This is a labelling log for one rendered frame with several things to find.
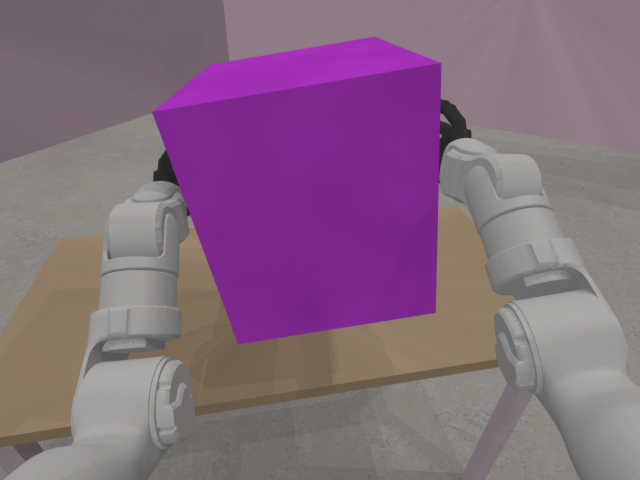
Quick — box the table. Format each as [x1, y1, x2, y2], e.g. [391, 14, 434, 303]
[0, 206, 534, 480]

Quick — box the right robot upper arm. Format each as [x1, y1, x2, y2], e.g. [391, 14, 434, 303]
[494, 290, 640, 480]

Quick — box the robot right forearm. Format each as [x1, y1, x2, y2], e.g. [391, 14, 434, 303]
[439, 138, 629, 372]

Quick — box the robot left hand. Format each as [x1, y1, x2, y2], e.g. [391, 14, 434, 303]
[153, 150, 190, 216]

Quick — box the left robot upper arm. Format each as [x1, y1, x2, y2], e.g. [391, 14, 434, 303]
[3, 356, 195, 480]

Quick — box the robot right hand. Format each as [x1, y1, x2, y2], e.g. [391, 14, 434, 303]
[439, 99, 471, 184]

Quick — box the robot left forearm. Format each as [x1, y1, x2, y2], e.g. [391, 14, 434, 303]
[71, 181, 189, 440]

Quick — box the carton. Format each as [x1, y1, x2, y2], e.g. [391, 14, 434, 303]
[152, 37, 441, 344]

